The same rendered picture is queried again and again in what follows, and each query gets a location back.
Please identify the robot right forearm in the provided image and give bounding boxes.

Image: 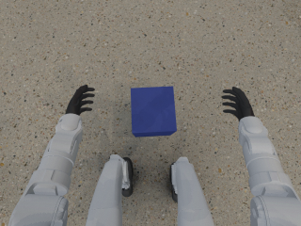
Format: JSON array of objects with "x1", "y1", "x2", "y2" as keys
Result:
[{"x1": 238, "y1": 116, "x2": 301, "y2": 203}]

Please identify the robot right hand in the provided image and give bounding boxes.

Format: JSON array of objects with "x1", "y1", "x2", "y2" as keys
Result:
[{"x1": 222, "y1": 87, "x2": 255, "y2": 121}]

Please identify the carton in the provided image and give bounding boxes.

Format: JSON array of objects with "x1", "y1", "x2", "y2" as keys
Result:
[{"x1": 131, "y1": 86, "x2": 177, "y2": 137}]

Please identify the right robot upper arm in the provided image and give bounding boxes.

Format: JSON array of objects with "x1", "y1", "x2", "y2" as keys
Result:
[{"x1": 250, "y1": 195, "x2": 301, "y2": 226}]

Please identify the left robot thigh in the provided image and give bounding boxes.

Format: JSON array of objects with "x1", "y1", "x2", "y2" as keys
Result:
[{"x1": 86, "y1": 159, "x2": 129, "y2": 226}]

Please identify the left robot upper arm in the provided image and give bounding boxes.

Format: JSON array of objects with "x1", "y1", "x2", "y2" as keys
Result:
[{"x1": 11, "y1": 194, "x2": 69, "y2": 226}]

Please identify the robot left forearm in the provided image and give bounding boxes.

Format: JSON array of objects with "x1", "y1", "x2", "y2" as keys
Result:
[{"x1": 8, "y1": 113, "x2": 83, "y2": 226}]

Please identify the robot left hand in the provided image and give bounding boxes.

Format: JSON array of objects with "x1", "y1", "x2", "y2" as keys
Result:
[{"x1": 65, "y1": 85, "x2": 95, "y2": 116}]

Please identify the left robot foot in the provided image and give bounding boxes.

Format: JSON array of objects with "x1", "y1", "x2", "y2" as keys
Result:
[{"x1": 121, "y1": 157, "x2": 134, "y2": 198}]

